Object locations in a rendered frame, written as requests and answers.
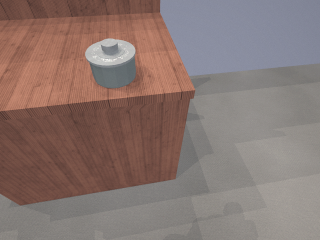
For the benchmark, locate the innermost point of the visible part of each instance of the table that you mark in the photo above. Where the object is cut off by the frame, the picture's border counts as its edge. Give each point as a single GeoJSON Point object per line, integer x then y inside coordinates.
{"type": "Point", "coordinates": [63, 135]}

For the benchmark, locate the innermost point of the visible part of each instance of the lid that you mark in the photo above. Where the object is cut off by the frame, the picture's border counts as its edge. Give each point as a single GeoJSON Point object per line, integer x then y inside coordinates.
{"type": "Point", "coordinates": [123, 55]}

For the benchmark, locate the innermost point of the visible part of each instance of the knob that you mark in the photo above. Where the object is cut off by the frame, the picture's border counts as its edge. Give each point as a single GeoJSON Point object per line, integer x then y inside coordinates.
{"type": "Point", "coordinates": [109, 45]}

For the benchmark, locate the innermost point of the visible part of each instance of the pot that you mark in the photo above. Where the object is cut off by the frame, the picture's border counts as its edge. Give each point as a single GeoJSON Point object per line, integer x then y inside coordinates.
{"type": "Point", "coordinates": [114, 77]}

